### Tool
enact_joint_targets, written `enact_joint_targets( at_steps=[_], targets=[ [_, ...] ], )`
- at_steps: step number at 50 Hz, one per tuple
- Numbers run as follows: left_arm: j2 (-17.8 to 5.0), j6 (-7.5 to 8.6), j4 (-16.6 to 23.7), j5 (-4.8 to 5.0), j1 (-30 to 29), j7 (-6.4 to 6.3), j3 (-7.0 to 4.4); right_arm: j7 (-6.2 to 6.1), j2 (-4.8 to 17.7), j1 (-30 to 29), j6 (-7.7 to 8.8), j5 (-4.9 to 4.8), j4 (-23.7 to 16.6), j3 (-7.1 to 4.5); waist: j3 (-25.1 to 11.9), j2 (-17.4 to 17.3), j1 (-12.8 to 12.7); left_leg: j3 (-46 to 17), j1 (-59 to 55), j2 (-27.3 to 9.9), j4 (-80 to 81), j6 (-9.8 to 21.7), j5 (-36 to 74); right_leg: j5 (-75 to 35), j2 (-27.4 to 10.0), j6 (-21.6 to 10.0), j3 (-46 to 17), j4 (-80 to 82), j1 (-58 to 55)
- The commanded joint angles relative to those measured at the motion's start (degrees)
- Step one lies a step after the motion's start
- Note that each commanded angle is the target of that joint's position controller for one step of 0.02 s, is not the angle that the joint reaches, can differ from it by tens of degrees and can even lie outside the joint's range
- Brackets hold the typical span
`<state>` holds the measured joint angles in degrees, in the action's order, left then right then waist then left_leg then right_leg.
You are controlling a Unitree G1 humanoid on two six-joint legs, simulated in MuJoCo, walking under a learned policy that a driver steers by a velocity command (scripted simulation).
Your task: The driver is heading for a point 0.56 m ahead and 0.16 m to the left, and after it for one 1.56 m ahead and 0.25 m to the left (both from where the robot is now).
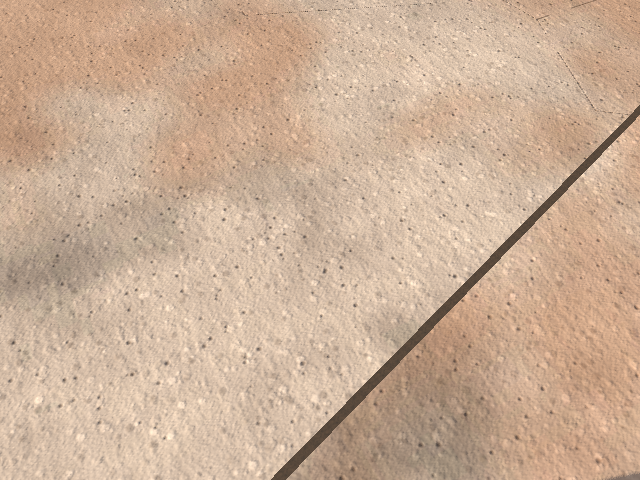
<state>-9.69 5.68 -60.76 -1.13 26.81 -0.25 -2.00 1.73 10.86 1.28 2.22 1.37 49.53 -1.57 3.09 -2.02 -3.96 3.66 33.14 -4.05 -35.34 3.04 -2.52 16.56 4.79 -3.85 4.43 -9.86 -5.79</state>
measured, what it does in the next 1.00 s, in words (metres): walks ahead, turning left: left foot, then right foot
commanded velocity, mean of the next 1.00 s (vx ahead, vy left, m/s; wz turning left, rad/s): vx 0.41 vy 0.00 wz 0.42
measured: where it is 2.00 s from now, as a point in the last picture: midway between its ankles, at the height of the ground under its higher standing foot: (326, 463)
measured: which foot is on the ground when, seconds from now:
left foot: up 0.00-0.06, down 0.08-0.64, up 0.66-1.00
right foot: down 0.00-0.10, up 0.12-0.62, down 0.64-1.00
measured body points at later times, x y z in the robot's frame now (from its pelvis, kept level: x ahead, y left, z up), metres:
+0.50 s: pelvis +0.26 +0.04 +0.01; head +0.29 +0.05 +0.46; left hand +0.43 +0.29 -0.10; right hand +0.24 -0.22 -0.12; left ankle +0.18 +0.10 -0.74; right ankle +0.45 -0.10 -0.69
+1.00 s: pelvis +0.47 +0.04 +0.01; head +0.52 +0.05 +0.45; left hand +0.39 +0.30 -0.12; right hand +0.72 -0.12 -0.12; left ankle +0.51 +0.18 -0.69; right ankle +0.50 -0.06 -0.74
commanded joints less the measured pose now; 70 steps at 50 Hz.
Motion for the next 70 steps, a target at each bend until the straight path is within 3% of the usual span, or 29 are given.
enact_joint_targets(
  at_steps=[1,3,4,5,6,8,10,16,26,29,31,32,33,34,35,36,37,41,48,52,54,55,56,57,58,59,61,64,70],
  targets=[
    [-9.0,0.12,1.0,-0.38,1.8,-0.78,-1.65,-0.43,4.7,-1.9,1.37,0.0,-3.9,-1.22,1.9,6.3,3.0,1.1,-2.6,2.5,3.8,2.4,-5.0,-43.2,-17.8,-6.4,-5.9,-4.8,-1.2],
    [-9.8,-0.32,1.1,-0.28,0.0,-0.8,-1.85,-1.22,6.3,10.9,2.15,0.37,0.3,-2.38,-4.6,5.4,8.6,2.8,-18.3,6.2,8.8,4.8,-5.3,-52.5,-15.7,-4.7,-3.6,-19.7,0.4],
    [-9.2,-0.34,2.0,0.04,-0.7,-0.73,-1.57,-1.78,9.0,21.0,2.67,1.4,3.4,-3.44,-10.6,3.6,12.3,-1.7,-32.4,1.8,8.9,6.9,-5.1,-42.2,-13.4,-3.6,-1.5,-32.4,8.8],
    [-4.0,-0.3,4.0,2.36,4.4,-0.05,-0.44,-2.12,15.6,28.4,2.75,2.67,4.3,-5.15,-19.4,-8.1,11.6,-27.1,-50.9,-15.4,10.7,14.3,-9.5,-14.3,-5.6,-0.6,2.4,-55.1,28.6],
    [-6.9,-0.17,3.6,1.36,4.3,0.22,-1.48,-1.38,15.0,26.3,1.7,0.54,4.6,-5.2,-21.0,-8.7,10.3,-44.5,-51.6,-19.1,19.3,17.5,-9.7,12.8,-0.7,-0.6,-3.8,-64.8,38.4],
    [-7.7,0.16,6.6,-0.02,-5.9,0.53,-1.83,-0.81,9.0,15.0,1.51,-0.87,2.8,-3.59,-5.5,-0.5,6.6,-29.7,-35.8,-13.9,21.6,14.3,-11.3,3.3,-7.4,-1.0,-6.2,-63.4,43.2],
    [-6.2,-0.58,7.2,-1.05,-6.8,0.8,-1.75,-1.09,5.8,13.4,2.05,-1.06,3.7,-2.55,-1.2,-0.4,3.1,-21.5,-25.7,-8.4,24.5,10.9,-3.6,-0.2,-10.1,0.2,-6.1,-56.0,37.8],
    [-6.1,-3.01,11.7,-1.31,-15.6,1.31,-1.71,-1.65,9.0,19.6,2.84,-1.33,4.8,-3.26,0.5,-0.9,3.3,-17.8,-22.3,-4.9,27.8,11.8,0.3,-7.1,-10.5,5.0,-4.2,-44.2,40.4],
    [-6.9,-2.37,20.4,-0.18,-33.8,1.62,-0.78,-2.27,10.1,28.3,1.9,-0.36,4.1,-3.84,0.5,-2.5,9.2,-21.0,-33.6,-4.6,20.7,10.1,12.0,-13.6,-7.0,5.8,-4.8,-26.2,43.4],
    [-8.7,-1.41,20.5,0.17,-29.0,1.3,-1.15,-2.76,11.9,24.7,1.75,-0.14,2.4,-4.57,-0.8,-3.6,5.9,-22.4,-31.5,-4.7,15.8,7.4,16.7,-9.3,-5.4,4.1,-5.3,-20.1,32.4],
    [-11.6,-0.23,17.1,-0.16,-16.1,0.18,-2.42,-2.1,12.4,22.3,2.2,-0.6,1.3,-4.83,-7.3,-0.1,0.1,-19.8,-26.7,0.0,1.3,4.9,21.3,-9.3,-4.8,1.8,-5.0,-14.8,13.5],
    [-15.9,0.34,16.5,-1.67,-6.8,-0.79,-3.44,-1.69,9.3,21.9,2.62,-1.36,-0.8,-4.05,-15.9,6.0,-3.2,-16.1,-19.1,3.9,-14.2,3.7,8.5,0.3,-16.8,-1.0,-16.4,-13.4,-0.1],
    [-21.0,-0.28,17.3,-2.94,-6.6,-0.99,-4.35,-2.05,3.8,28.2,2.24,-3.52,-2.5,-3.08,-20.6,18.8,0.6,-9.3,-1.6,12.7,-29.1,1.7,-29.3,-3.6,-31.6,-6.5,-40.0,-8.5,-11.7],
    [-17.5,-1.2,17.8,-1.74,-9.8,-0.76,-4.01,-2.7,8.8,29.8,1.21,-1.81,-1.2,-3.81,-18.1,13.9,3.0,-9.4,2.4,8.3,-36.2,2.0,-28.8,-7.1,-31.9,-8.6,-44.6,-8.2,-6.4],
    [-11.7,-1.24,18.9,-1.03,-13.8,-0.62,-2.51,-2.64,9.5,26.5,0.57,-0.89,-0.6,-4.08,-10.5,6.2,4.0,-9.2,2.0,5.9,-37.1,1.5,-24.1,-16.3,-29.1,-7.7,-34.1,-8.9,1.4],
    [-8.8,-1.01,18.6,-0.69,-15.3,-0.45,-1.62,-2.29,8.4,23.5,0.2,-0.56,-0.9,-4.0,-6.4,3.1,4.2,-8.5,0.5,4.4,-35.2,0.5,-21.6,-28.8,-25.8,-6.7,-23.8,-9.0,7.2],
    [-7.9,-0.82,18.3,-0.68,-15.2,-0.53,-1.18,-1.9,8.0,22.2,-0.43,-0.06,-1.3,-4.16,-5.8,5.1,4.8,-8.0,-1.0,3.2,-33.3,-0.2,-20.8,-36.2,-23.3,-5.2,-17.3,-8.9,9.7],
    [-9.6,0.02,17.0,0.18,-13.1,-0.56,-1.44,-0.32,7.2,20.4,-2.93,0.17,-3.3,-4.14,-7.1,9.4,6.3,-6.0,-1.9,4.2,-31.6,-2.0,-17.2,-50.5,-20.9,-5.4,-7.0,-8.5,12.0],
    [-11.7,-1.69,17.0,0.37,-13.4,-0.97,-2.11,1.57,5.6,9.6,-3.83,0.31,-8.8,-2.25,-5.2,9.7,4.9,-1.2,-6.9,2.6,-11.3,-2.0,-5.2,-41.8,-19.8,-5.2,3.7,-8.0,15.5],
    [-13.6,-2.78,15.6,0.38,-9.6,-0.42,-2.74,1.09,6.5,7.3,-3.55,0.58,-10.3,-2.16,-5.1,10.0,2.9,-1.0,-11.7,4.5,-2.1,-0.3,-10.8,-40.7,-21.2,-5.1,1.7,-12.5,13.0],
    [-13.0,-3.77,14.9,0.8,-9.7,-0.44,-2.44,0.33,6.2,10.9,-2.31,1.1,-8.9,-2.0,-6.2,7.4,4.8,-1.6,-19.2,5.5,9.5,1.1,-5.1,-34.6,-19.4,-3.4,1.4,-19.2,13.6],
    [-10.8,-4.01,14.4,0.61,-7.0,-0.22,-1.64,-0.3,8.1,13.5,-1.25,1.97,-8.0,-2.12,-9.1,1.5,5.4,-6.0,-28.2,0.8,14.7,1.8,8.3,-25.8,-16.7,-0.8,2.5,-24.6,17.1],
    [-5.1,-4.19,16.0,0.4,-2.8,0.21,0.15,-1.07,11.7,15.4,-0.5,2.89,-8.8,-2.17,-15.1,-10.4,3.9,-21.2,-39.9,-17.3,11.6,5.4,38.1,5.4,-12.4,2.2,4.9,-33.7,25.5],
    [-4.8,-6.06,14.2,1.73,-2.7,-0.09,0.5,-2.38,8.6,15.3,-0.77,-0.43,-7.9,-1.2,-19.3,-11.0,5.9,-22.7,-34.8,-20.1,13.0,13.3,36.8,21.6,-7.6,3.0,-1.2,-36.5,23.1],
    [-8.5,-7.14,14.6,1.67,-6.3,-0.1,-0.43,-2.83,7.9,13.4,-1.17,-0.72,-7.6,-0.88,-14.1,-7.0,5.8,-19.9,-31.6,-17.3,15.3,13.3,27.7,21.5,-7.3,3.2,-4.1,-39.3,24.9],
    [-9.2,-7.53,15.4,1.29,-9.5,-0.02,-0.91,-3.44,8.2,10.3,-1.53,-0.45,-7.5,-0.66,-8.6,-6.8,5.0,-17.0,-27.7,-15.0,17.1,11.7,21.7,19.5,-6.8,3.2,-4.9,-40.4,27.4],
    [-10.3,-8.03,14.0,0.41,-8.3,0.0,-1.74,-4.41,9.0,6.5,-2.18,-0.51,-7.9,-0.84,-5.2,-6.3,2.7,-11.2,-23.6,-11.5,18.9,8.7,17.2,13.8,-6.7,3.6,-5.1,-41.5,26.8],
    [-9.3,-8.42,13.0,0.15,-5.9,0.05,-2.27,-4.46,9.3,6.3,-2.37,-0.65,-8.0,-1.33,-6.9,-3.4,2.2,-7.1,-22.9,-11.4,18.4,9.5,15.5,11.7,-5.6,4.5,-3.7,-48.1,26.9],
    [-7.7,-9.47,16.2,0.08,-9.9,1.02,-2.14,-4.06,9.0,6.2,-3.04,0.35,-7.1,-2.13,-5.5,-6.5,3.8,-5.1,-20.5,-12.4,18.8,9.8,-3.6,9.8,-6.4,4.0,-1.4,-39.2,26.5]
  ],
)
